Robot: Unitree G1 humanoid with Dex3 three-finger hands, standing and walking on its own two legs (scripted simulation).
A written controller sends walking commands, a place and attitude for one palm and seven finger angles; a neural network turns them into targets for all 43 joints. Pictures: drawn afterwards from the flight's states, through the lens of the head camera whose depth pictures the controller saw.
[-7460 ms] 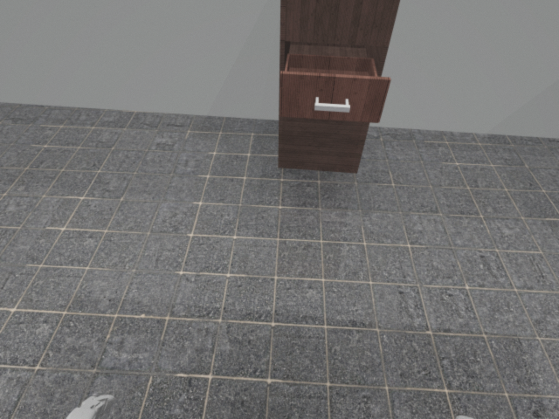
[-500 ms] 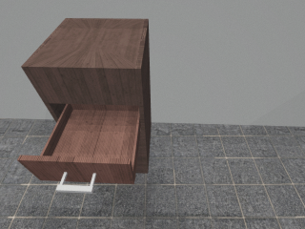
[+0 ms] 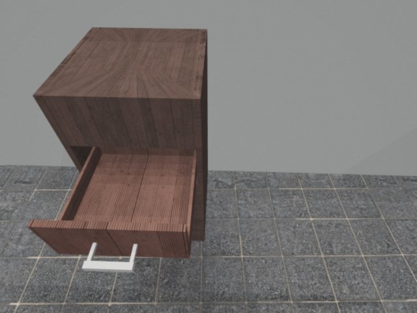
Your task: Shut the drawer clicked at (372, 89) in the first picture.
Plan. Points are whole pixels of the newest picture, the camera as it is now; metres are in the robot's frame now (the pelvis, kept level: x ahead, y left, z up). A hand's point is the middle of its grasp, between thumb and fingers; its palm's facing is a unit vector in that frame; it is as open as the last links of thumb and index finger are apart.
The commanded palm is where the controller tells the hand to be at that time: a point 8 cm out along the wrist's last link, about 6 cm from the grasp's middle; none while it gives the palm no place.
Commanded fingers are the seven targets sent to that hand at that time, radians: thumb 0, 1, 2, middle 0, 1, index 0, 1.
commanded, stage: come to a stop and stand still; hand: left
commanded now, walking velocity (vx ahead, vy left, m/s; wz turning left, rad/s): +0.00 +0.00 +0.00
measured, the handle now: (111, 257) +0.28 +0.27 -0.19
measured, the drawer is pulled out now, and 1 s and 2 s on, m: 0.27 0.27 0.27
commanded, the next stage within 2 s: look again from close up in 0.24 s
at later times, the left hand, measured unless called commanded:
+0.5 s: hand out of the picture -0.02 +0.19 -0.18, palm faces +0.01 -0.98 -0.21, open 7.3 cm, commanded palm none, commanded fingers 0.00 0.90 0.90 -0.20 -0.30 -0.20 -0.30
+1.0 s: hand out of the picture -0.01 +0.22 -0.18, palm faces +0.00 -0.98 -0.21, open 7.3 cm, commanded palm +0.07 +0.27 -0.08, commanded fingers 0.00 0.90 0.90 -0.24 -0.34 -0.24 -0.34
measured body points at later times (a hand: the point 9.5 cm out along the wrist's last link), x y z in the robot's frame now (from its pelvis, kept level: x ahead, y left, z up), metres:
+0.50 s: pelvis -0.01 +0.02 -0.01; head +0.01 +0.00 +0.44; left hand -0.02 +0.24 -0.16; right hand -0.01 -0.21 -0.17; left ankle -0.01 +0.15 -0.74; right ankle -0.06 -0.09 -0.74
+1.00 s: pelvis -0.02 +0.04 -0.01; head +0.00 +0.05 +0.44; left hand +0.00 +0.27 -0.16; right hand +0.00 -0.19 -0.16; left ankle -0.01 +0.15 -0.74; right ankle -0.07 -0.09 -0.74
